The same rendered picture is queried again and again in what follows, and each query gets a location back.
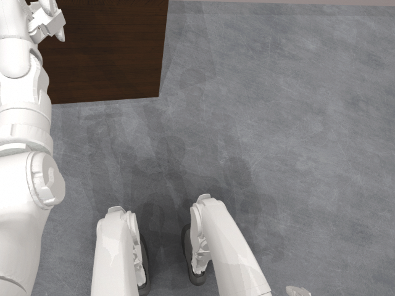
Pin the cabinet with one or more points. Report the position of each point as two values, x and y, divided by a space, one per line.
113 50

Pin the robot left shin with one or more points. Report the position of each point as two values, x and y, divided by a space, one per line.
137 256

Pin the robot left forearm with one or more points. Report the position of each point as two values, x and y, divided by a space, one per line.
25 107

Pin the left robot hand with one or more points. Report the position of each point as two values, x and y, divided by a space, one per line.
15 16

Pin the left robot upper arm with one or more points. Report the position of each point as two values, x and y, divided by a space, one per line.
30 185

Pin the robot left foot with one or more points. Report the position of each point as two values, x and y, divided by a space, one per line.
144 289

